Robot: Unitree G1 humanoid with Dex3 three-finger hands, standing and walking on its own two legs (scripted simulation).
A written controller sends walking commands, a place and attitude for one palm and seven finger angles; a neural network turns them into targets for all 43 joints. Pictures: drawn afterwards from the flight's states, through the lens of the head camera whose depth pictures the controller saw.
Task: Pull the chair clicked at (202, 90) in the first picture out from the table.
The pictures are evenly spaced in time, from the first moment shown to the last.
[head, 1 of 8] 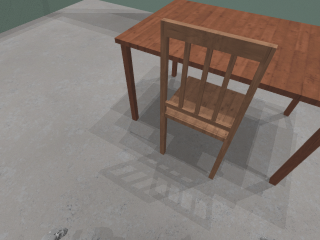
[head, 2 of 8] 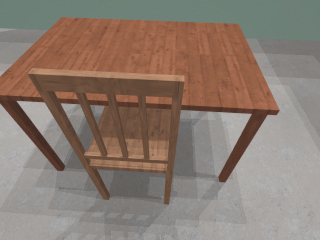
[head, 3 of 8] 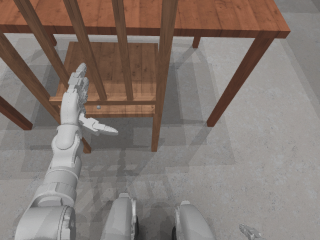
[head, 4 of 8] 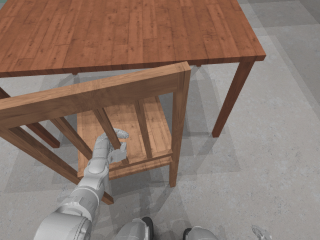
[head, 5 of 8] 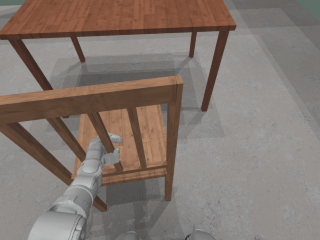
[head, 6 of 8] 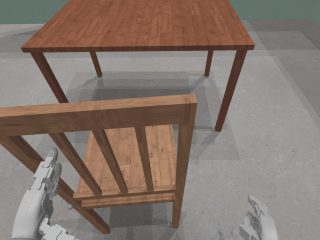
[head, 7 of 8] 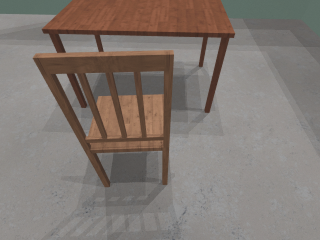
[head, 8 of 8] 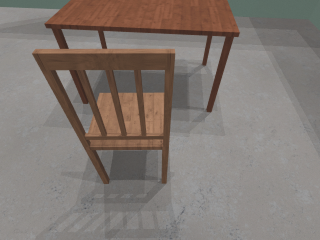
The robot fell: no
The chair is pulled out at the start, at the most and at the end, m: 0.00 0.53 0.53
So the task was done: yes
